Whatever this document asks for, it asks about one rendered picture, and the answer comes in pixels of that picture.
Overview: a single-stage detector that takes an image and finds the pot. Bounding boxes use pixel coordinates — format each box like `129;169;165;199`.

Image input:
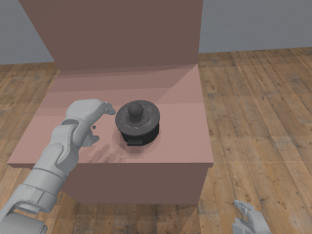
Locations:
121;123;160;146

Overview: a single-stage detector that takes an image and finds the robot left forearm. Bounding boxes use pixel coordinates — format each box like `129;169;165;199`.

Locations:
0;116;90;223

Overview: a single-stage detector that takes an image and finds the robot left hand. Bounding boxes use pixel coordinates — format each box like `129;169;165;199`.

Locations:
65;98;116;147

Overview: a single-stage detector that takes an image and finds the table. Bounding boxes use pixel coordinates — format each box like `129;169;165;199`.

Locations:
6;0;214;206

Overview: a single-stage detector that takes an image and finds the left robot upper arm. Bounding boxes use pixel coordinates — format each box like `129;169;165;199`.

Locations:
0;211;48;234

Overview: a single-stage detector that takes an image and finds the lid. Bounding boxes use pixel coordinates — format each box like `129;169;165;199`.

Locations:
115;99;160;137

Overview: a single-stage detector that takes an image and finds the knob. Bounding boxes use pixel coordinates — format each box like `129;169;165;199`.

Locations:
128;102;143;118

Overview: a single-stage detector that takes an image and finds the robot right hand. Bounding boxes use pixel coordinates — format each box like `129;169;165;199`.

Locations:
232;199;271;234

